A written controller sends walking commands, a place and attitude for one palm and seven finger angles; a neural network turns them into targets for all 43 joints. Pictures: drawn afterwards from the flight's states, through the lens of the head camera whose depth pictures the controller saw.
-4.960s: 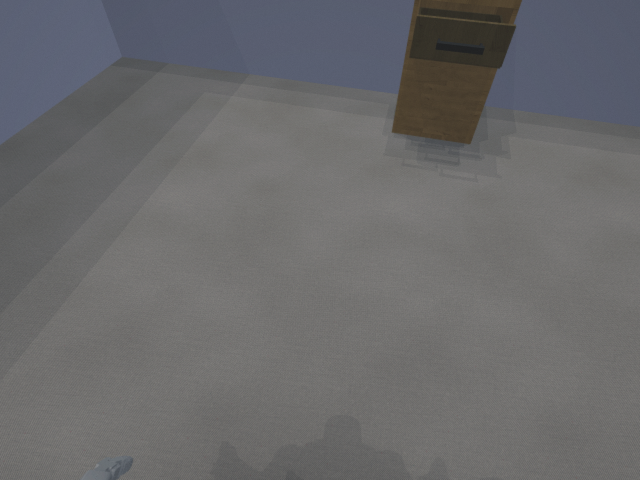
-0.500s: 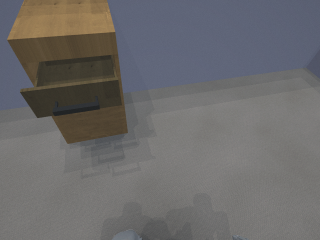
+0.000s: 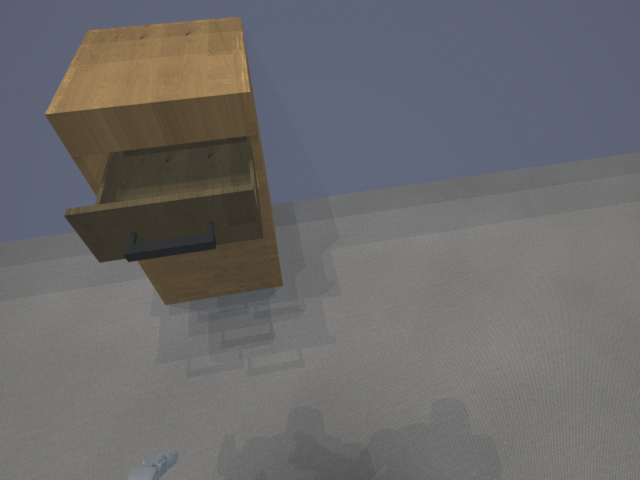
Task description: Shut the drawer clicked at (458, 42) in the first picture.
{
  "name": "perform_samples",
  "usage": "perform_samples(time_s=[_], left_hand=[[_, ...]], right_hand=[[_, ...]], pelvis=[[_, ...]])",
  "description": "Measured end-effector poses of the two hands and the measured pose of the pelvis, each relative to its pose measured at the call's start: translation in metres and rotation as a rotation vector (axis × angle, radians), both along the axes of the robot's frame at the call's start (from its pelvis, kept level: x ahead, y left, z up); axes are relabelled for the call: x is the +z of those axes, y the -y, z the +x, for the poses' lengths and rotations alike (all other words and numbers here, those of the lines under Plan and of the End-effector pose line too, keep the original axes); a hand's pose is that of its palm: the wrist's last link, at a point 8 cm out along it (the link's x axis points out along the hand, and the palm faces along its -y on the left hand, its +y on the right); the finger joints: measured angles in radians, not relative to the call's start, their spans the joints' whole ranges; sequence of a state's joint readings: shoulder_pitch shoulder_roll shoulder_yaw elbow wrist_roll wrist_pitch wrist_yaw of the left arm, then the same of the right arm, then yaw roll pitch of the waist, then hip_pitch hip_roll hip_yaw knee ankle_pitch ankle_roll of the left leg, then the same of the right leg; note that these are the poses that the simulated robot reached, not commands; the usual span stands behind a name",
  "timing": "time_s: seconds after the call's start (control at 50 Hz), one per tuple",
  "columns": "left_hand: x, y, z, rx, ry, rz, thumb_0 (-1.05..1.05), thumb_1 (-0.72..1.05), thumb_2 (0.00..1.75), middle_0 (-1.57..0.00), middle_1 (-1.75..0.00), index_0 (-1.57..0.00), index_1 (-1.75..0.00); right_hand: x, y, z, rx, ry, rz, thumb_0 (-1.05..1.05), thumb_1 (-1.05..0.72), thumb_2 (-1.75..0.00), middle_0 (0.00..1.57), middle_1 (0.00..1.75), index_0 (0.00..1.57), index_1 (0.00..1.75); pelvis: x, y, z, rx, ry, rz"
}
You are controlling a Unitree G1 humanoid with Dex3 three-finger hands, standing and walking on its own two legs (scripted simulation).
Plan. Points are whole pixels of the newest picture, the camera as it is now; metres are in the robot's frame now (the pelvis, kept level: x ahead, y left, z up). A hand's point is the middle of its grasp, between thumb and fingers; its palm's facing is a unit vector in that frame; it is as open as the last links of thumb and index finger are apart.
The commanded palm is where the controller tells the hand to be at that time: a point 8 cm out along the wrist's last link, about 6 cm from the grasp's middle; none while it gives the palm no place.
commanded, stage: turn to face it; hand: left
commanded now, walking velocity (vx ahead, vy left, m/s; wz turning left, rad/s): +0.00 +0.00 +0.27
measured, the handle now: (171, 239) +0.62 +0.34 -0.17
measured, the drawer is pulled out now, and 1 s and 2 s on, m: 0.19 0.19 0.19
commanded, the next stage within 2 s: take the last steps up to it in 0.14 s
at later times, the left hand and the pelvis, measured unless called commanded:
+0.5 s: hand out of the picture -0.08 +0.17 -0.15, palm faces +0.27 -0.93 -0.25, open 7.3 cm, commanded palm none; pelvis +0.00 -0.01 +0.01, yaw +10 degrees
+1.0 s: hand (175, 464) +0.18 +0.22 -0.16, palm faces +0.14 -0.97 -0.21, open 7.4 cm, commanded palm none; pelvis +0.12 +0.03 +0.00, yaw +9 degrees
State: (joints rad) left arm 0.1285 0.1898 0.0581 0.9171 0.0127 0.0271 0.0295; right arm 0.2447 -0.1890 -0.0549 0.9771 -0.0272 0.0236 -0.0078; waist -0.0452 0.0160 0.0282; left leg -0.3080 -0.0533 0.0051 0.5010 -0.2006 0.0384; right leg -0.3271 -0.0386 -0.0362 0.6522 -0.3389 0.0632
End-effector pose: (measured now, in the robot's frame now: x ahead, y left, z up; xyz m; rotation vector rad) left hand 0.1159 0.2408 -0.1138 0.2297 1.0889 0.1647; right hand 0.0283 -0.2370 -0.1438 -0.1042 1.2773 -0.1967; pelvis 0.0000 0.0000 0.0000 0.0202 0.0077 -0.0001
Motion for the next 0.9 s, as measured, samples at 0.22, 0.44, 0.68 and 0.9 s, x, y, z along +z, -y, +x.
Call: perform_samples(time_s=[0.22, 0.44, 0.68, 0.9], left_hand=[[0.012, 0.037, -0.058, 0.121, -0.065, 0.002, 0.01, 0.91, 0.90, -0.20, -0.30, -0.20, -0.30], [-0.001, 0.026, -0.173, 0.299, -0.253, -0.038, 0.00, 0.92, 0.90, -0.20, -0.30, -0.20, -0.30], [-0.028, -0.005, -0.217, 0.357, -0.430, -0.149, 0.01, 0.91, 0.90, -0.20, -0.30, -0.20, -0.30], [-0.023, -0.034, -0.046, 0.245, -0.187, -0.111, 0.01, 0.91, 0.90, -0.20, -0.30, -0.20, -0.29]], right_hand=[[-0.004, 0.032, 0.024, 0.098, -0.059, 0.034, 0.01, -0.91, -0.90, 0.20, 0.30, 0.19, 0.30], [0.012, 0.013, 0.081, 0.275, -0.006, -0.006, 0.01, -0.91, -0.90, 0.19, 0.30, 0.19, 0.30], [0.028, -0.057, 0.108, 0.320, 0.115, -0.039, 0.00, -0.91, -0.90, 0.20, 0.30, 0.20, 0.30], [0.013, -0.044, 0.037, 0.171, -0.185, -0.029, 0.00, -0.92, -0.90, 0.20, 0.30, 0.20, 0.30]], pelvis=[[0.011, 0.031, 0.003, 0.105, 0.012, 0.025], [0.013, 0.020, -0.001, 0.169, 0.005, 0.012], [0.007, -0.031, 0.021, 0.187, 0.035, -0.026], [0.007, -0.037, 0.080, 0.178, 0.032, 0.005]])
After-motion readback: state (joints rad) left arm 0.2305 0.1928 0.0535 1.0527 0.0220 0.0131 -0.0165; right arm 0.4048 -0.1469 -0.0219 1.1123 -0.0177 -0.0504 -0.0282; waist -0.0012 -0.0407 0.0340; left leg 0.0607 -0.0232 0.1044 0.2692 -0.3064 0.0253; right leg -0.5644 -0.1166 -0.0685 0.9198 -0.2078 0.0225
